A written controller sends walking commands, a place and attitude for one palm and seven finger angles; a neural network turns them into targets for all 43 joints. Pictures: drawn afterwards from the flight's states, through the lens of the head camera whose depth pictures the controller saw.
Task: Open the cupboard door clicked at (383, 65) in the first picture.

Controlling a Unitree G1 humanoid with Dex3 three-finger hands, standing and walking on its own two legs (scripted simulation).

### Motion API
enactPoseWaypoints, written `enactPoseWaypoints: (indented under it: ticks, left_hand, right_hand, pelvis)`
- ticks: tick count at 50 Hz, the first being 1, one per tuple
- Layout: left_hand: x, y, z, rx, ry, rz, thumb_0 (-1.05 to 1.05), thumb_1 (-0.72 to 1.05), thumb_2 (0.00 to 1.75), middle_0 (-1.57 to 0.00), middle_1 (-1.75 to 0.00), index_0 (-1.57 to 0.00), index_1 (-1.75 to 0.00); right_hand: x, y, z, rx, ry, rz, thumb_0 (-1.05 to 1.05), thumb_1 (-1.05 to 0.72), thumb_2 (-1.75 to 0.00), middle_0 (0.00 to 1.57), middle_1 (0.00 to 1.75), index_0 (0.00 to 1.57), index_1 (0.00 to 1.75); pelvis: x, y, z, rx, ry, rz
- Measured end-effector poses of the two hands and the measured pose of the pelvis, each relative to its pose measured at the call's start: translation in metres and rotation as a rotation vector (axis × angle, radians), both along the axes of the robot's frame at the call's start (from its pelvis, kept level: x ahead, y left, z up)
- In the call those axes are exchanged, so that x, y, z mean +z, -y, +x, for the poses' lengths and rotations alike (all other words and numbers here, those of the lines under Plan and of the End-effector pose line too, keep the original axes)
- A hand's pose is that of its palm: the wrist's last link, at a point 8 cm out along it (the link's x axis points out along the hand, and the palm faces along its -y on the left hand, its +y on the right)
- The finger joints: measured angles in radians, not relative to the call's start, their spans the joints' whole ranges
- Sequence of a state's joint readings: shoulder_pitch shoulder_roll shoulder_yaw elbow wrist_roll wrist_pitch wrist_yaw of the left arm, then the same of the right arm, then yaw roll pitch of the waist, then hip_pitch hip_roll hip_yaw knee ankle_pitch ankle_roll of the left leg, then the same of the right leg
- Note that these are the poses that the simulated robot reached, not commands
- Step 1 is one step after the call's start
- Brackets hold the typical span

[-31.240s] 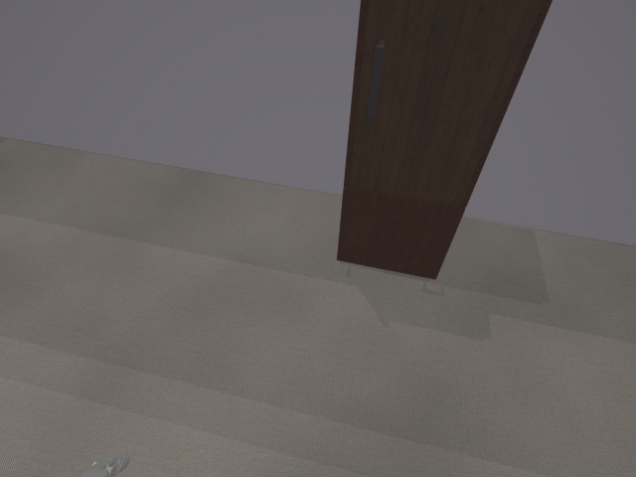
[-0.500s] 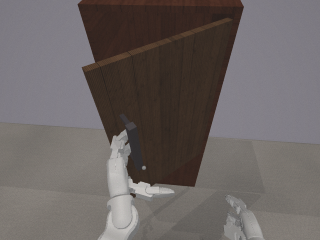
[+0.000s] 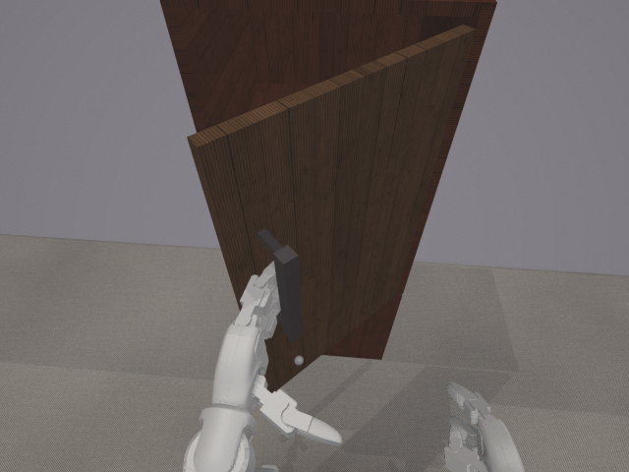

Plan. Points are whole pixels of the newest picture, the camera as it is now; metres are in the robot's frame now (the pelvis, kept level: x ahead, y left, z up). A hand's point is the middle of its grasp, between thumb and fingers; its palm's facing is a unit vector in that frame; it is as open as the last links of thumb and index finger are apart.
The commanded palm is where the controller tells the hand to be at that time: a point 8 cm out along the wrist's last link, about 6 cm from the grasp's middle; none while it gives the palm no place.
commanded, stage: slide the hand sideways off the handle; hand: left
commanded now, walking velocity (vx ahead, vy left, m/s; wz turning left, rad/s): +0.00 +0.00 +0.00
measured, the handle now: (281, 289) +0.32 +0.06 +0.08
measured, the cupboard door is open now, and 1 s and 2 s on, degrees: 44 44 44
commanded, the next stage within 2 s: draw the hand back to the body in 0.76 s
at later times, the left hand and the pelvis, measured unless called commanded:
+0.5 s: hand (252, 404) +0.18 +0.08 +0.08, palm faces -0.05 -1.00 -0.01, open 16.3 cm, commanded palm +0.15 +0.13 +0.08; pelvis +0.02 -0.01 -0.01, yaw +0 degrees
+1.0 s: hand (214, 421) +0.16 +0.11 +0.09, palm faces -0.06 -1.00 -0.04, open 16.3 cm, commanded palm +0.14 +0.18 +0.10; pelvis +0.00 -0.01 -0.02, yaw +1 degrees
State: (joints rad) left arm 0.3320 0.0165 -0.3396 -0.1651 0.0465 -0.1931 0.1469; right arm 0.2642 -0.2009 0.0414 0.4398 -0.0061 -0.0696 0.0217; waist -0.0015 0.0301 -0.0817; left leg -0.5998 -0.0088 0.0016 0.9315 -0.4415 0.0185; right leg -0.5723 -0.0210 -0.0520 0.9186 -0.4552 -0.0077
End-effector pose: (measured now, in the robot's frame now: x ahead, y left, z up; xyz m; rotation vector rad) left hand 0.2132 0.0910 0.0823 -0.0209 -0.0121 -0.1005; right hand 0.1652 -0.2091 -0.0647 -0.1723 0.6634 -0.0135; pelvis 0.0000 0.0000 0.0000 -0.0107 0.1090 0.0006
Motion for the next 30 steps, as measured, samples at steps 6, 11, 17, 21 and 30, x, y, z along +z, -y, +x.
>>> enactPoseWaypoints:
  ticks: [6,11,17,21,30]
  left_hand:
    - [-0.001,-0.012,-0.009,0.015,-0.020,0.013,-0.02,-0.50,0.30,-0.13,-0.30,-0.14,-0.30]
    - [0.001,-0.024,-0.020,0.047,-0.035,0.008,-0.02,-0.50,0.30,-0.14,-0.30,-0.14,-0.30]
    - [0.003,-0.033,-0.034,0.062,-0.036,0.007,-0.02,-0.50,0.30,-0.14,-0.30,-0.14,-0.30]
    - [0.001,-0.037,-0.042,0.054,-0.041,0.020,-0.02,-0.50,0.30,-0.15,-0.30,-0.14,-0.30]
    - [-0.001,-0.050,-0.054,0.069,-0.054,0.046,-0.02,-0.50,0.30,-0.15,-0.30,-0.15,-0.30]
  right_hand:
    - [0.001,-0.003,0.011,0.006,0.009,0.013,0.02,-0.90,-0.90,0.20,0.30,0.20,0.30]
    - [0.002,-0.004,0.022,0.016,0.028,0.017,0.02,-0.90,-0.90,0.20,0.30,0.20,0.30]
    - [0.002,0.000,0.031,0.029,0.049,0.010,0.02,-0.90,-0.90,0.20,0.30,0.20,0.30]
    - [-0.001,0.005,0.033,0.026,0.056,0.002,0.02,-0.90,-0.90,0.20,0.30,0.20,0.30]
    - [-0.008,0.017,0.028,-0.015,0.054,-0.004,0.02,-0.90,-0.90,0.20,0.30,0.20,0.30]
  pelvis:
    - [-0.002,0.000,0.007,-0.004,-0.007,-0.002]
    - [-0.003,0.002,0.012,-0.002,-0.015,-0.003]
    - [-0.007,0.006,0.016,0.004,-0.033,-0.003]
    - [-0.011,0.008,0.016,0.008,-0.042,-0.004]
    - [-0.016,0.014,0.014,0.010,-0.055,-0.004]
